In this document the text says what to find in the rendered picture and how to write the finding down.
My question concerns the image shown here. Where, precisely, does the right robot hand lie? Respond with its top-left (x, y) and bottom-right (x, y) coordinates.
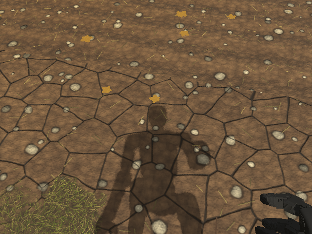
top-left (254, 192), bottom-right (312, 234)

